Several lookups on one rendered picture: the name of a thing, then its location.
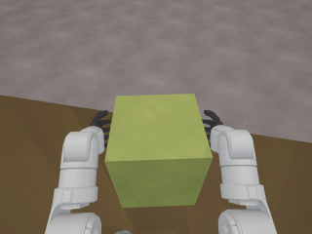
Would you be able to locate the carton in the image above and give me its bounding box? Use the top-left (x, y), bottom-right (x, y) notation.
top-left (104, 94), bottom-right (213, 209)

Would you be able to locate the right robot hand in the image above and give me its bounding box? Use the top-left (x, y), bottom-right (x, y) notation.
top-left (202, 110), bottom-right (223, 147)

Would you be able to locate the robot left forearm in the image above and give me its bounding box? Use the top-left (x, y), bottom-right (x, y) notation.
top-left (45, 126), bottom-right (105, 234)

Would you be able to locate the robot right forearm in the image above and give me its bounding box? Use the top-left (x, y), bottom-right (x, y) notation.
top-left (210, 125), bottom-right (277, 234)

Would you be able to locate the robot right upper arm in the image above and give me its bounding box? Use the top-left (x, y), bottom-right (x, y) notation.
top-left (218, 209), bottom-right (277, 234)

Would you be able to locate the left robot hand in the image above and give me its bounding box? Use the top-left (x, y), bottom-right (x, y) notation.
top-left (90, 110), bottom-right (112, 148)

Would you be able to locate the robot left upper arm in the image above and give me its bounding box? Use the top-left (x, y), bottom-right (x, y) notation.
top-left (46, 213), bottom-right (101, 234)

